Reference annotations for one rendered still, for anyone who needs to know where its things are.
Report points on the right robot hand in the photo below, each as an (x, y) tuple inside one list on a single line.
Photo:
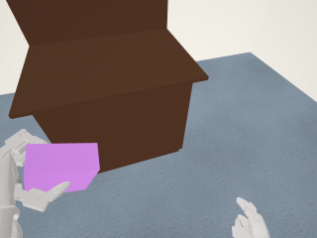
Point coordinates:
[(253, 227)]

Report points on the left robot hand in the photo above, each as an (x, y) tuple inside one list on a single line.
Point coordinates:
[(13, 155)]

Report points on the table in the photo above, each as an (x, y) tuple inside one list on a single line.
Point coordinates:
[(106, 72)]

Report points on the sponge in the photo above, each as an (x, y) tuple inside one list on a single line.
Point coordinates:
[(48, 165)]

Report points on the left robot forearm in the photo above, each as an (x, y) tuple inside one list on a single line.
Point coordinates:
[(9, 227)]

